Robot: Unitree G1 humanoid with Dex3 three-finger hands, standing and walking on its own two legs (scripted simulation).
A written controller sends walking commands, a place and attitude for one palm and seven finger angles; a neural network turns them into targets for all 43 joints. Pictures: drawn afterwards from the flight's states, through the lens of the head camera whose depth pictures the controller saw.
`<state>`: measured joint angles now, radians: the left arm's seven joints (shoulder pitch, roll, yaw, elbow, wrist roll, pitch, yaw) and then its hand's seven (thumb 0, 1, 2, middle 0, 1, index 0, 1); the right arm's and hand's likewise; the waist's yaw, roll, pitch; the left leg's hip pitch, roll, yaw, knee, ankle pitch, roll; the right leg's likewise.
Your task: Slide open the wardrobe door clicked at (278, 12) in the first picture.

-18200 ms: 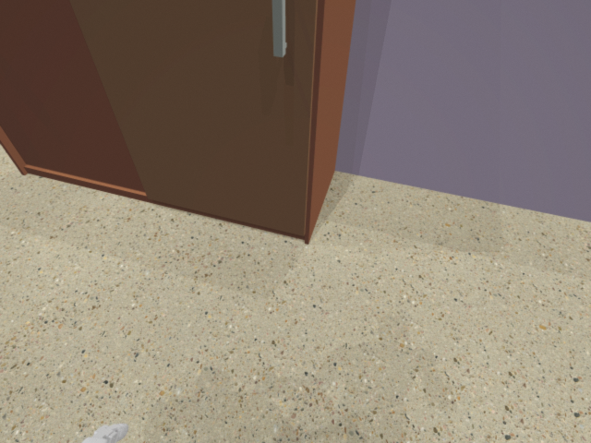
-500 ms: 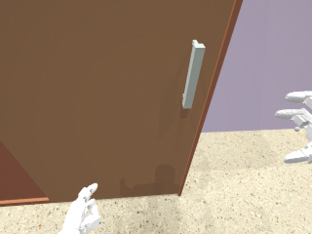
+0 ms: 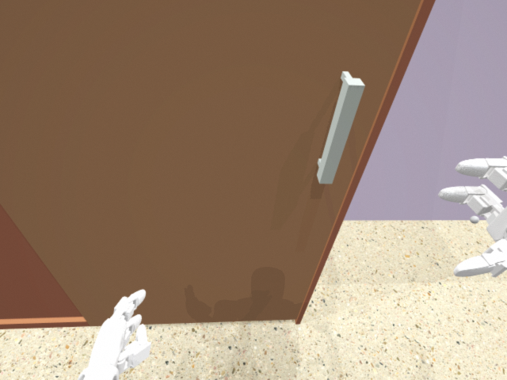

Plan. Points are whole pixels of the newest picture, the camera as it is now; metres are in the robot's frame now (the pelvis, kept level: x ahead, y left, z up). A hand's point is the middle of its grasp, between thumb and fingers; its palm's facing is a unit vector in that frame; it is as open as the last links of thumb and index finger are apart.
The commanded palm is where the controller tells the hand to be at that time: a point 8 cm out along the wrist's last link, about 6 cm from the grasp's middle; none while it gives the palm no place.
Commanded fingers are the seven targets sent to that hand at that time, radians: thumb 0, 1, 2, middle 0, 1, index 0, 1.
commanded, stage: move the hooked fingers beside the handle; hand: right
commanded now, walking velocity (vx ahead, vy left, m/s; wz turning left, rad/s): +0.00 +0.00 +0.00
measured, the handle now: (334, 130) +0.50 -0.14 +0.17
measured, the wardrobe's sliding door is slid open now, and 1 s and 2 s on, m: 0.00 0.00 0.00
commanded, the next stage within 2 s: none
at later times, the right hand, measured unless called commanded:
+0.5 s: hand (453, 201) +0.31 -0.27 +0.19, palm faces +0.02 +1.00 -0.07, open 14.0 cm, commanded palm +0.28 -0.31 +0.20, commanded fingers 0.00 0.50 -0.30 0.30 1.20 0.30 1.20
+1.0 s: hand (418, 175) +0.36 -0.23 +0.19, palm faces -0.01 +1.00 -0.04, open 14.0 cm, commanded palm +0.34 -0.28 +0.19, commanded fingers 0.00 0.50 -0.30 0.30 1.20 0.30 1.20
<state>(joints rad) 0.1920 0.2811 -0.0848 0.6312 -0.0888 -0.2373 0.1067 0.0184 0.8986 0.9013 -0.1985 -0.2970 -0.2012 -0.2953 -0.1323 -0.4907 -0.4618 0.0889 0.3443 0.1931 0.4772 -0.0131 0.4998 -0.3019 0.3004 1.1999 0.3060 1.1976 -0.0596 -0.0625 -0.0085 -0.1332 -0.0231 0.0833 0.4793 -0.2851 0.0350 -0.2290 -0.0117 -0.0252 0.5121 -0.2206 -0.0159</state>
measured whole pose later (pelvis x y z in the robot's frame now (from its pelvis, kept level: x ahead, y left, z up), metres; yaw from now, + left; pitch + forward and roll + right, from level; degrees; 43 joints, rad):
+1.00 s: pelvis +0.00 -0.01 +0.00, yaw +0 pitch -2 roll +0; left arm 0.22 0.26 -0.08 0.67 -0.09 -0.19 0.12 0.02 0.90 0.90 -0.20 -0.30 -0.20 -0.30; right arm -0.44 -0.42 -0.30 0.34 0.25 0.19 0.31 -0.01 0.50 -0.30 0.30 1.20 0.31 1.20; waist -0.02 -0.03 -0.01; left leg -0.16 0.00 0.07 0.47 -0.28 0.02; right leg -0.24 0.01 -0.04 0.49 -0.21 -0.03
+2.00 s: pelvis +0.02 +0.00 +0.00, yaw +2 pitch +2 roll +0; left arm 0.33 0.28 -0.04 0.67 -0.08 -0.09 0.09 0.02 0.90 0.90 -0.20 -0.30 -0.20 -0.30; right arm -0.62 -0.42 -0.32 0.68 0.21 0.06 0.27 -0.01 0.50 -0.30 0.30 1.20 0.30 1.20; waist 0.04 -0.03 -0.05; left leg -0.21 -0.02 0.04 0.49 -0.30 0.03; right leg -0.28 -0.01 -0.06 0.50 -0.24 -0.02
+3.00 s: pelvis +0.02 -0.01 +0.00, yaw +2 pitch +1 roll +0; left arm 0.29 0.26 -0.04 0.66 -0.07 -0.08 0.07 0.02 0.90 0.90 -0.20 -0.30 -0.20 -0.30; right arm -0.62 -0.32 -0.24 0.58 0.19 0.10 0.17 -0.01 0.50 -0.30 0.30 1.20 0.30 1.20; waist 0.02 -0.02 -0.05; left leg -0.20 -0.02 0.04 0.47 -0.29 0.03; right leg -0.27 -0.01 -0.07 0.49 -0.23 -0.02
